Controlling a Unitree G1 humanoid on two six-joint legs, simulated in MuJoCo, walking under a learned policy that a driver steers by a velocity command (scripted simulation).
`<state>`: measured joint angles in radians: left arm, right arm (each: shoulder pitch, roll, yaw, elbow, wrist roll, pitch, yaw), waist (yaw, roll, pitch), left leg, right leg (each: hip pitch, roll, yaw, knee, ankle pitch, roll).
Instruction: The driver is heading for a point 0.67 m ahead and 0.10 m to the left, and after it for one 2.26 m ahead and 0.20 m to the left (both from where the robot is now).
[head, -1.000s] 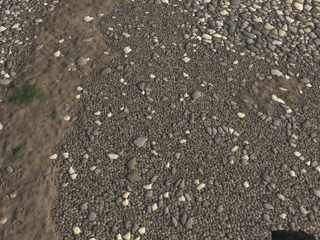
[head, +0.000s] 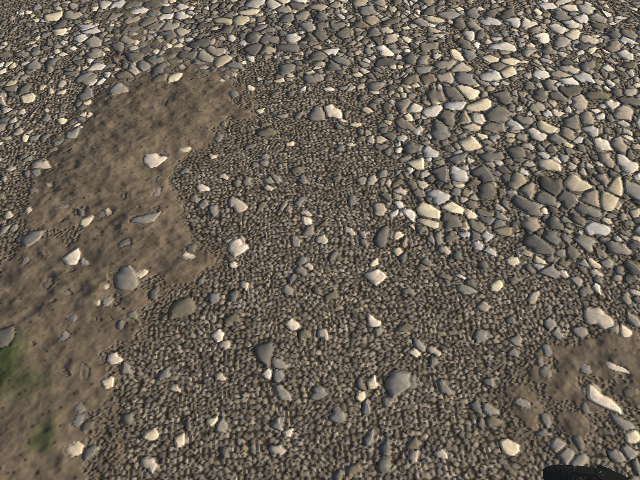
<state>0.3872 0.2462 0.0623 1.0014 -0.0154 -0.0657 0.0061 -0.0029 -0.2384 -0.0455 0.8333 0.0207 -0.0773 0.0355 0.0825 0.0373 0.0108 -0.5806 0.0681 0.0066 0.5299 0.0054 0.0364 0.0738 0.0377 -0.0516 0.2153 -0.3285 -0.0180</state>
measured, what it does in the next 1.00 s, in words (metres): walks ahead: left foot, then right foot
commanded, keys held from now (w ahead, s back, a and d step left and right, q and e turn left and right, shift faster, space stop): w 0.56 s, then w+q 0.04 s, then q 0.40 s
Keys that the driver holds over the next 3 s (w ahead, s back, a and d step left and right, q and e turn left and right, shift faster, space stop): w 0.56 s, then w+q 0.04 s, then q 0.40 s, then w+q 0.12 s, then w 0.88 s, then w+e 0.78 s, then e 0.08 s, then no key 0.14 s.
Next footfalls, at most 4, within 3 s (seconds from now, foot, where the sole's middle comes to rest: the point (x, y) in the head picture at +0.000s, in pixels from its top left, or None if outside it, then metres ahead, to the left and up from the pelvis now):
0.06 left None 0.21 0.13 -0.77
0.60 right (421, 466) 0.51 -0.12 -0.77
1.14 left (307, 433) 0.56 0.11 -0.77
1.66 right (373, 291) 0.94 -0.01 -0.77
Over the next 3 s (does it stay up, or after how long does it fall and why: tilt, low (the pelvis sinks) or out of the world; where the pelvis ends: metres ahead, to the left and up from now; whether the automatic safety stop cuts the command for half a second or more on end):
stays up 1.44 0.17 0.01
